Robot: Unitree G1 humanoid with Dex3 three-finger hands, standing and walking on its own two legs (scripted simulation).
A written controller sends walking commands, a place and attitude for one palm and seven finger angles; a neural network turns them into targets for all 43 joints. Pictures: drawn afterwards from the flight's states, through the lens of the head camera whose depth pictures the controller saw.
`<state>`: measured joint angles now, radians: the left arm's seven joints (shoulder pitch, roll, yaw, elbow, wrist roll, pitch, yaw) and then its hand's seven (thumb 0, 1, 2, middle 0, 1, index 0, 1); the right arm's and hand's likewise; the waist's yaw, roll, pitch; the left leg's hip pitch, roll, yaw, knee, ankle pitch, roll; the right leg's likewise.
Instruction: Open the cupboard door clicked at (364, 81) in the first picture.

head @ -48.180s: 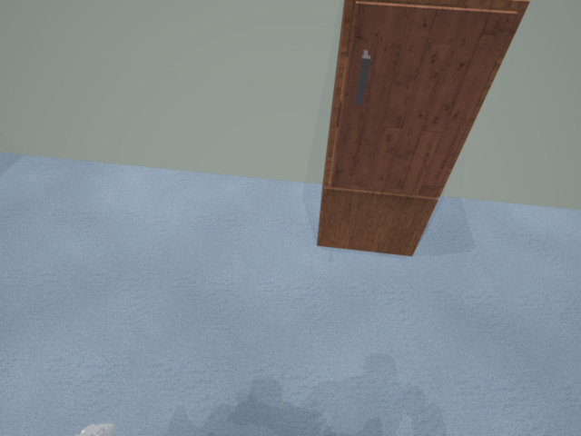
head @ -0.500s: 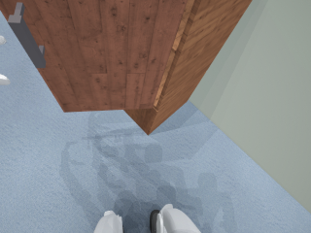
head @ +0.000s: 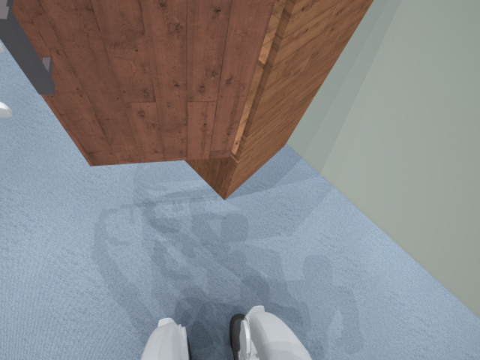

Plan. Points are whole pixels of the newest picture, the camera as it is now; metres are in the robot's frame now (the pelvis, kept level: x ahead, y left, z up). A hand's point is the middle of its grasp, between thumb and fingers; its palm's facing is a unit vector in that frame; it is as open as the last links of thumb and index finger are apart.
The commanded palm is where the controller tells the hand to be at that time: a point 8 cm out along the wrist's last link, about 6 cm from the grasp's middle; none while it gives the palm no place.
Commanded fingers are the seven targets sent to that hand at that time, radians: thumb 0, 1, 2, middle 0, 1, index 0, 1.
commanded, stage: slide the fingers in behind the handle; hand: left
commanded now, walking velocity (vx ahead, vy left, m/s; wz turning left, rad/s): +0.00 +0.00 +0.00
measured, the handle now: (28, 45) +0.56 +0.25 +0.10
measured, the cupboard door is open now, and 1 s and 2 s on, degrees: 53 53 53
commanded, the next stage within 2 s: move the hooked fingers beside the handle in 1.46 s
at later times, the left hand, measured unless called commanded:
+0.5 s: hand out of the picture +0.51 +0.29 +0.10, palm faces +0.08 -1.00 -0.01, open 14.4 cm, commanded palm +0.50 +0.30 +0.10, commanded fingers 0.00 -0.50 0.30 -0.30 -1.20 -0.30 -1.20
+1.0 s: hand out of the picture +0.50 +0.28 +0.10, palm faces +0.13 -0.99 -0.02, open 15.1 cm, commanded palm +0.49 +0.26 +0.10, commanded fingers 0.00 -0.50 0.30 -0.30 -1.20 -0.30 -1.20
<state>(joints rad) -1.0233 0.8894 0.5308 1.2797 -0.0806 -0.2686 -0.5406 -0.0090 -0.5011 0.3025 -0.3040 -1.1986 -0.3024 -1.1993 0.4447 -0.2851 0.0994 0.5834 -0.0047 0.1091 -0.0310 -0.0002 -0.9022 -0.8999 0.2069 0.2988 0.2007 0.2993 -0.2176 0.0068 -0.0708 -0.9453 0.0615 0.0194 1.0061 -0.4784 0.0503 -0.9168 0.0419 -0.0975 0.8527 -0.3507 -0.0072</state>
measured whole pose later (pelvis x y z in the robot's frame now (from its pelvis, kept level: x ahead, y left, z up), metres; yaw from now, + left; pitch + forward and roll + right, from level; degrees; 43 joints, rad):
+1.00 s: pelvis +0.02 -0.01 +0.01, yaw +5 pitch +21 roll -5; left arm -0.95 0.62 0.31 1.18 -0.18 -0.32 -0.31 -0.01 -0.50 0.30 -0.13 -1.14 -0.08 -1.14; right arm 0.40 -0.26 0.05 0.69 -0.03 0.05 -0.01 0.00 -0.90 -0.90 0.21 0.30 0.20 0.30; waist -0.13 0.02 -0.09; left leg -0.85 0.02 -0.04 0.94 -0.47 0.03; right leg -0.80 0.02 -0.13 0.81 -0.38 -0.01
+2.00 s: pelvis +0.01 -0.01 +0.01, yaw +5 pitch +21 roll -4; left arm -0.95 0.63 0.34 1.20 -0.17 -0.33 -0.32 -0.01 -0.50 0.30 -0.30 -1.20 0.00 -1.05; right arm 0.41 -0.27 0.05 0.69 -0.02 0.02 -0.01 0.00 -0.90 -0.90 0.21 0.30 0.20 0.30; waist -0.15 0.02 -0.09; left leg -0.86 0.02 -0.04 0.95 -0.46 0.03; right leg -0.82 0.03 -0.11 0.83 -0.38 -0.02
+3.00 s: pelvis +0.01 -0.01 +0.00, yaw +2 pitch +23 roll -5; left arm -0.97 0.81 0.51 1.25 -0.10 -0.30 -0.50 -0.01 -0.50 0.30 -0.30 -1.20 -0.25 -1.18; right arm 0.41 -0.28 0.08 0.61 -0.01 0.09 -0.03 0.00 -0.90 -0.90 0.21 0.30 0.20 0.30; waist -0.20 0.01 -0.09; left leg -0.91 0.04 -0.01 0.98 -0.48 0.04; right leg -0.88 0.05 -0.07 0.85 -0.37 -0.01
